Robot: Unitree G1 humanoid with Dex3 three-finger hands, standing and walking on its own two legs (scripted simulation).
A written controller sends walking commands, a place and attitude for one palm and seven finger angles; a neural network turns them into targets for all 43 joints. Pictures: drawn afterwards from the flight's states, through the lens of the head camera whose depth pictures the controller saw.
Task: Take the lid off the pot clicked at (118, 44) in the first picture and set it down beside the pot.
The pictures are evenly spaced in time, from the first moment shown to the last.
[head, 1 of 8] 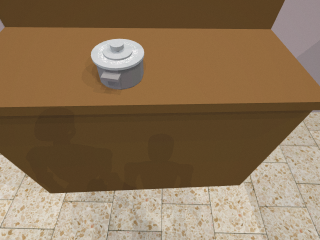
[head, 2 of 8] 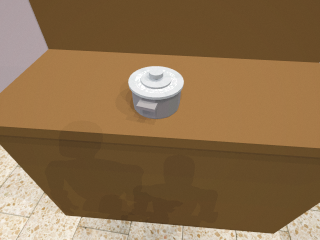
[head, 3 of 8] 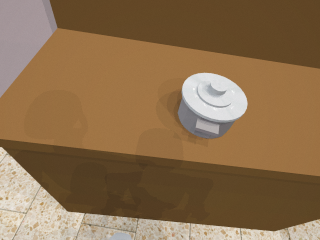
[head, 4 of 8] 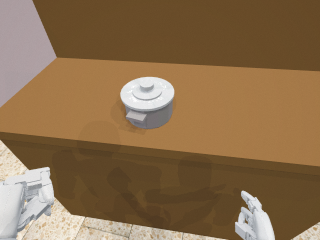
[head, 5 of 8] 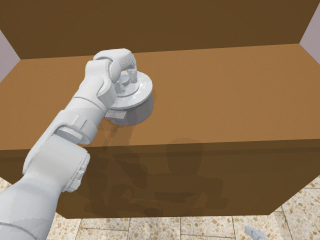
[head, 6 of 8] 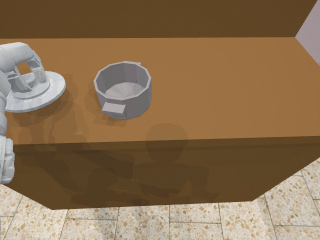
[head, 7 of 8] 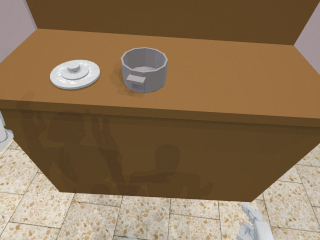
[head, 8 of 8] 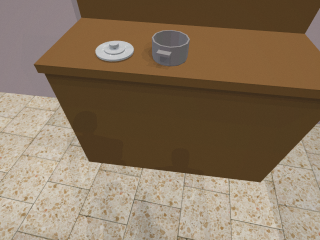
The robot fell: no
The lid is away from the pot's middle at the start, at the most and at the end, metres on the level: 0.00 0.26 0.24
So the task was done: yes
